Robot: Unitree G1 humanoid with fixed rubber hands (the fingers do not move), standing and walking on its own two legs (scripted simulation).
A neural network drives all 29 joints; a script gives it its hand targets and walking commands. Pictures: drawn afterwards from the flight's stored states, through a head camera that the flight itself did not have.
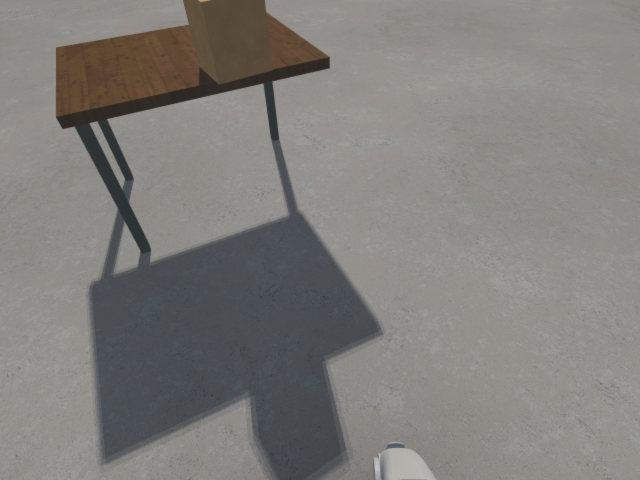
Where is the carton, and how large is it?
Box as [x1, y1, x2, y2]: [183, 0, 272, 84]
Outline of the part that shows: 183,0 199,66 219,84 272,69 264,0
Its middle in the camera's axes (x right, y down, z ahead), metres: -0.31 -0.74 +1.34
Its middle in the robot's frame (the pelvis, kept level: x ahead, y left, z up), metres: +1.53 +0.22 +0.05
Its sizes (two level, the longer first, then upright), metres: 0.210 0.200 0.250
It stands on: a table, 0.68 m high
